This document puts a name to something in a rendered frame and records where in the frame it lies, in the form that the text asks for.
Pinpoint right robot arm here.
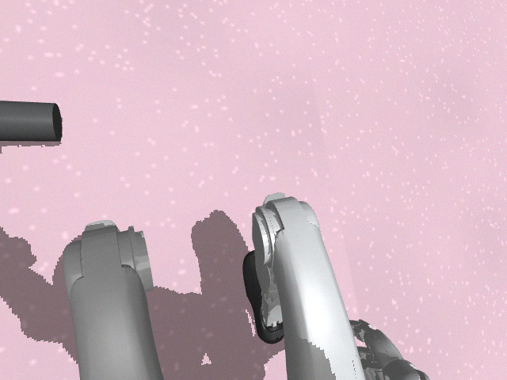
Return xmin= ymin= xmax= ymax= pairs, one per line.
xmin=383 ymin=359 xmax=429 ymax=380

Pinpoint right robot hand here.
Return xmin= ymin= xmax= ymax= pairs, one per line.
xmin=349 ymin=319 xmax=404 ymax=380

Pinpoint can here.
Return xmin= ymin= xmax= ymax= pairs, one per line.
xmin=0 ymin=101 xmax=62 ymax=142

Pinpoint right robot foot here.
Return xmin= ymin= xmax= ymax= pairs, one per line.
xmin=242 ymin=250 xmax=284 ymax=344

